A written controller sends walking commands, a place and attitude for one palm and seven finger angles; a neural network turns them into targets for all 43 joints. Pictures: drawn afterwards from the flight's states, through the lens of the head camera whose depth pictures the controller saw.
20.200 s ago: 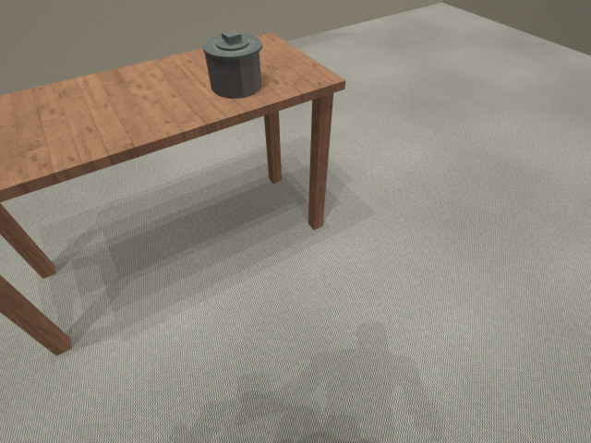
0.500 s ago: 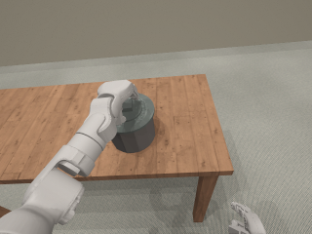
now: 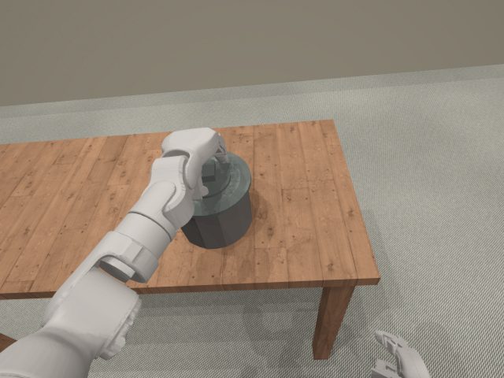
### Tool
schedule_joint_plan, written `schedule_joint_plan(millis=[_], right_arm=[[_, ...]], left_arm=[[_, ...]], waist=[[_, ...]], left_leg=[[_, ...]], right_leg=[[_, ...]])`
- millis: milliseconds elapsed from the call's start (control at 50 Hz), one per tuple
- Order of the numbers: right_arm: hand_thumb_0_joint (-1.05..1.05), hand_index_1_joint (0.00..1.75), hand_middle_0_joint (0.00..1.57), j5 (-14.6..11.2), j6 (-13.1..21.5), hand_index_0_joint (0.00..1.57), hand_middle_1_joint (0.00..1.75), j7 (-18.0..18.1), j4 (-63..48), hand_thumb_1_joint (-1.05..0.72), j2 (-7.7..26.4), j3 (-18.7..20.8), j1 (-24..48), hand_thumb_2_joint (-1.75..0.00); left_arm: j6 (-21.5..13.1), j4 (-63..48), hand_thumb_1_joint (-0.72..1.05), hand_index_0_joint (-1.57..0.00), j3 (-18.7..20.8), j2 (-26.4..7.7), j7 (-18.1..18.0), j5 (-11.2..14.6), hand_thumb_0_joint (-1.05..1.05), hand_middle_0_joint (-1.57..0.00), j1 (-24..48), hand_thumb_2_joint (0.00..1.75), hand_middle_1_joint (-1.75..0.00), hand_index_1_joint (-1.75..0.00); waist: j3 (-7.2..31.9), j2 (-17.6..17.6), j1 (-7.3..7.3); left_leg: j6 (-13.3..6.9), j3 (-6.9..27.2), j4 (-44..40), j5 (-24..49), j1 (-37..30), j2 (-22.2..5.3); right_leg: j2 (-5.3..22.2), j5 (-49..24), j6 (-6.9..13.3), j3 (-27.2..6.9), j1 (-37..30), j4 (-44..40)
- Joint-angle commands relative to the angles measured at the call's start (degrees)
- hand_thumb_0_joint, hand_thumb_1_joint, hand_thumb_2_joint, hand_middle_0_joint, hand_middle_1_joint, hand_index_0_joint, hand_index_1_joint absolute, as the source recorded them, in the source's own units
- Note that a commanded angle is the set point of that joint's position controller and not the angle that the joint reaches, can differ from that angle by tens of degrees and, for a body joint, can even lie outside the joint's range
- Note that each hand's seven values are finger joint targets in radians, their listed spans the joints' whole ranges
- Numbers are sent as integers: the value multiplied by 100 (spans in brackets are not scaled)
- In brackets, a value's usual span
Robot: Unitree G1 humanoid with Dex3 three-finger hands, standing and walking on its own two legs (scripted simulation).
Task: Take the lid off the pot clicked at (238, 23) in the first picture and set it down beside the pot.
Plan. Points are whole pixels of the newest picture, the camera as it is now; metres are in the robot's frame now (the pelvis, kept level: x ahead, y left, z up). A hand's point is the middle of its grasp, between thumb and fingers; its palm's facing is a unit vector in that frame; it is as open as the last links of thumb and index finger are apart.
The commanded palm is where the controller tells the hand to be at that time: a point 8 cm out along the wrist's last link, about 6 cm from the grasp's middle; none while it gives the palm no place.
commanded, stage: close the fingers and squeeze the knob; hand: left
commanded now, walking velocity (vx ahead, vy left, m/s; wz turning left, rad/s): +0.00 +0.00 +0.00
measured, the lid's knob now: (203, 171) +0.45 +0.10 +0.09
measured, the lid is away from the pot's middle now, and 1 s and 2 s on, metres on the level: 0.00 0.00 0.00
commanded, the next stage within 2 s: lift the lid straight up in 1.26 s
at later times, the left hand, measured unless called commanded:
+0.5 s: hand (199, 174) +0.42 +0.10 +0.11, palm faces -0.28 -0.06 -0.96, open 7.8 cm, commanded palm +0.40 +0.11 +0.17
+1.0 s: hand (197, 175) +0.42 +0.10 +0.11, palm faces -0.27 -0.08 -0.96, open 7.6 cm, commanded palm +0.40 +0.11 +0.17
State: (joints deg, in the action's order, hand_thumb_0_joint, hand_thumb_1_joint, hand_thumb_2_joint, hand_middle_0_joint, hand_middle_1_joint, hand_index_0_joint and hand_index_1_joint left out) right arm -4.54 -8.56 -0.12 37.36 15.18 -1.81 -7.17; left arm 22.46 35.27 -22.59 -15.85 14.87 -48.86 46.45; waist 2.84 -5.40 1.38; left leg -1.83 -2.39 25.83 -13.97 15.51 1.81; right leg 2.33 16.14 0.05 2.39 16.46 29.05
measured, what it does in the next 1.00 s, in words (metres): stands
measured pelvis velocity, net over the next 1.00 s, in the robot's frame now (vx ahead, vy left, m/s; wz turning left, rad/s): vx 0.00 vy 0.00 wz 0.00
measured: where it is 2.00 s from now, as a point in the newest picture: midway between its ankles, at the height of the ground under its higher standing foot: outside the picture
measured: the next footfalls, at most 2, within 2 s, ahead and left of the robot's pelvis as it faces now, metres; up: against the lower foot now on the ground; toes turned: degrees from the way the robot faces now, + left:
none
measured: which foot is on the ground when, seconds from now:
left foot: down 0.00-1.00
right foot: down 0.00-1.00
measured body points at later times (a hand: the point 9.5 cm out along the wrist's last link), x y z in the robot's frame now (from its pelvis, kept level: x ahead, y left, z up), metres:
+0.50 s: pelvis +0.00 +0.00 +0.00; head +0.02 -0.04 +0.45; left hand +0.43 +0.10 +0.16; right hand +0.17 -0.23 -0.12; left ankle -0.01 +0.10 -0.74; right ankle -0.02 -0.12 -0.74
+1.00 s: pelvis +0.00 +0.00 +0.00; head +0.01 -0.04 +0.45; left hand +0.43 +0.11 +0.16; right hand +0.17 -0.24 -0.12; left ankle -0.01 +0.10 -0.74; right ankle -0.02 -0.12 -0.74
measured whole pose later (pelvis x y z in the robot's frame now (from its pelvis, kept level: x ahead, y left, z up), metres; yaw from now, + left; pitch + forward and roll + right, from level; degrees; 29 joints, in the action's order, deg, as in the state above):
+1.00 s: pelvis +0.00 +0.00 +0.00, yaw +0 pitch +4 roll +1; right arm -4.8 -8.7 0.0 37.0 15.4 -1.9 -6.5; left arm 21.9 33.7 -21.7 -16.6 14.8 -49.0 45.3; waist 2.8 -5.1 1.4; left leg -1.8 -2.4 25.8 -13.9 15.6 1.5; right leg 2.0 15.8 0.1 2.3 16.4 28.4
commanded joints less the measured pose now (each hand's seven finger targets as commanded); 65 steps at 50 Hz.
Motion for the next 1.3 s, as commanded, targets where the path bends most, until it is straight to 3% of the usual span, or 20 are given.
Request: schedule_joint_plan(millis=[0, 40, 80, 200, 260, 340, 400, 460, 540, 620, 660, 760, 820, 860, 960, 980, 1080, 1160, 1180, 1280], right_arm=[[0, 30, 20, -25, 242, 20, 30, -5, -895, -90, 512, 147, 696, -90], [0, 30, 20, -39, 229, 20, 30, -14, -878, -90, 503, 145, 675, -90], [0, 30, 20, -31, 231, 20, 30, -36, -937, -90, 480, 164, 711, -90], [0, 30, 20, -28, 212, 20, 30, -10, -882, -90, 516, 142, 719, -90], [0, 30, 20, -54, 188, 20, 30, -36, -859, -90, 481, 143, 718, -90], [0, 30, 20, -42, 193, 20, 30, -23, -886, -90, 493, 140, 711, -90], [0, 30, 20, -35, 179, 20, 30, -30, -873, -90, 483, 148, 717, -90], [0, 30, 20, -39, 178, 20, 30, 9, -803, -90, 514, 127, 646, -90], [0, 30, 20, -25, 217, 20, 30, 18, -850, -90, 489, 141, 661, -90], [0, 30, 20, -15, 243, 20, 30, 11, -900, -90, 493, 151, 670, -90], [0, 30, 20, -43, 230, 20, 30, -2, -879, -90, 497, 125, 668, -90], [0, 30, 20, -43, 244, 20, 30, -16, -957, -90, 508, 143, 737, -90], [0, 30, 20, -55, 217, 20, 30, -41, -937, -90, 491, 157, 727, -90], [0, 30, 20, -60, 206, 20, 30, -23, -898, -90, 530, 142, 717, -90], [0, 30, 20, -63, 221, 20, 30, 11, -896, -90, 510, 129, 723, -90], [0, 30, 20, -44, 215, 20, 30, 13, -901, -90, 543, 141, 737, -90], [0, 30, 20, -42, 220, 20, 30, 46, -894, -90, 519, 130, 743, -90], [0, 30, 20, -56, 215, 20, 30, 88, -817, -90, 541, 94, 683, -90], [0, 30, 20, -28, 222, 20, 30, 84, -876, -90, 538, 112, 711, -90], [0, 30, 20, -30, 246, 20, 30, 77, -890, -90, 544, 112, 657, -90]], left_arm=[[-52, -980, -6, -67, 553, -980, -156, -158, 0, -67, 2518, 119, -62, -62], [-43, -962, -4, -67, 559, -1008, -165, -196, 0, -67, 2521, 118, -66, -66], [-49, -1119, -2, -67, 451, -792, -142, -126, 0, -67, 2549, 117, -70, -70], [-22, -1088, 6, -68, 653, -1114, -172, -168, 0, -68, 2595, 112, -79, -79], [21, -972, 10, -69, 348, -756, -135, -184, 0, -69, 2575, 110, -83, -83], [1, -969, 15, -70, 573, -999, -146, -160, 0, -70, 2527, 105, -87, -87], [-12, -1064, 20, -72, 344, -746, -130, -164, 0, -72, 2706, 102, -89, -89], [26, -716, 24, -73, 567, -984, -157, -163, 0, -73, 2643, 98, -92, -92], [-36, -895, 30, -76, 465, -866, -127, -182, 0, -76, 2675, 92, -94, -94], [-123, -954, 36, -78, 740, -1164, -147, -176, 0, -78, 2403, 85, -96, -96], [-88, -772, 33, -77, 592, -987, -132, -147, 0, -76, 2263, 91, -93, -94], [-146, -1212, 32, -77, 789, -1262, -159, -187, 0, -73, 2252, 99, -91, -93], [-89, -1136, 34, -78, 595, -1044, -170, -193, 0, -73, 2245, 101, -90, -92], [-44, -1046, 36, -79, 725, -1230, -191, -200, 0, -74, 2359, 102, -90, -92], [-9, -912, 41, -81, 635, -1114, -192, -198, 0, -75, 2309, 105, -91, -93], [-36, -1039, 41, -82, 781, -1239, -193, -163, 0, -76, 2419, 105, -91, -94], [-7, -824, 46, -85, 633, -1067, -172, -176, 0, -78, 2475, 108, -92, -95], [25, -497, 49, -87, 746, -1266, -180, -233, 0, -80, 2530, 109, -93, -97], [-15, -749, 50, -88, 641, -1095, -155, -188, 0, -81, 2675, 110, -93, -97], [-95, -719, 53, -91, 760, -1221, -135, -190, 0, -83, 2476, 111, -95, -99]], waist=[[2008, 962, 0], [1990, 903, -8], [2016, 935, 12], [2077, 920, -5], [1884, 933, 40], [2020, 926, -9], [2026, 846, 50], [1836, 1008, 27], [1941, 912, 15], [2056, 1017, -49], [1781, 1047, -28], [2035, 936, -87], [1901, 840, -34], [1829, 895, -38], [1885, 909, -29], [1989, 943, -36], [1850, 1001, 6], [1724, 1042, -1], [1820, 882, 8], [1956, 981, -14]], left_leg=[[-223, 203, -93, 1752, -768, 3], [-207, 198, -99, 1726, -795, -4], [-217, 242, -82, 1844, -799, -8], [-210, 200, -81, 1774, -781, -1], [-188, 215, -95, 1696, -775, -14], [-205, 229, -80, 1754, -796, 11], [-204, 222, -85, 1748, -840, -4], [-200, 202, -126, 1572, -711, -3], [-216, 207, -109, 1670, -774, 14], [-229, 189, -99, 1728, -734, 8], [-211, 186, -138, 1630, -620, 3], [-220, 179, -113, 1781, -714, -2], [-211, 180, -100, 1762, -747, -15], [-201, 189, -149, 1533, -663, -19], [-206, 183, -139, 1555, -687, -8], [-210, 210, -133, 1637, -677, -20], [-220, 193, -137, 1568, -627, -5], [-199, 166, -186, 1309, -559, -15], [-213, 188, -180, 1399, -598, -3], [-216, 195, -167, 1561, -616, -17]], right_leg=[[-163, -2389, 186, -29, -790, -178], [-173, -2309, 187, -11, -739, -169], [-169, -2362, 211, 17, -737, -180], [-170, -2417, 189, -27, -824, -164], [-181, -2276, 190, 29, -624, -176], [-186, -2328, 199, 2, -756, -152], [-180, -2312, 202, 4, -679, -176], [-187, -2214, 185, 10, -656, -215], [-166, -2318, 191, -11, -722, -207], [-160, -2452, 174, -35, -934, -205], [-164, -2375, 167, -8, -803, -241], [-146, -2517, 175, -45, -985, -205], [-176, -2392, 182, -23, -789, -221], [-180, -2194, 178, -28, -765, -251], [-176, -2200, 175, -37, -770, -248], [-162, -2268, 195, -22, -854, -244], [-166, -2229, 185, -27, -764, -280], [-174, -1984, 159, -40, -672, -297], [-149, -2066, 190, -40, -711, -299], [-161, -2225, 185, -46, -848, -288]])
